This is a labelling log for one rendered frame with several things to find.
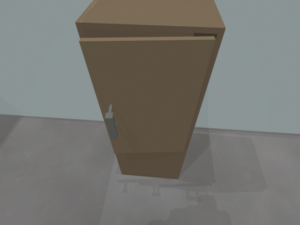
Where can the handle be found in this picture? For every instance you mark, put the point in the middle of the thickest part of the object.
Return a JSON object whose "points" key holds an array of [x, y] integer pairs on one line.
{"points": [[111, 124]]}

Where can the cupboard door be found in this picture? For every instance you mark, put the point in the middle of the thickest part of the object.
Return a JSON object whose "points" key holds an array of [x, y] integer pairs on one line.
{"points": [[153, 83]]}

